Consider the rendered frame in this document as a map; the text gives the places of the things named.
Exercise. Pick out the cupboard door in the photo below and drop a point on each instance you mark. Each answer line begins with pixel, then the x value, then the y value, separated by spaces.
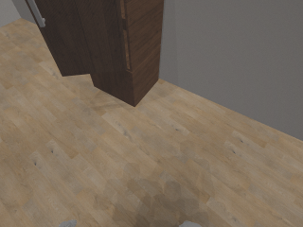
pixel 83 36

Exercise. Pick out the handle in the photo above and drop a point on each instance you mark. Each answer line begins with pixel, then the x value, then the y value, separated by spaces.
pixel 37 14

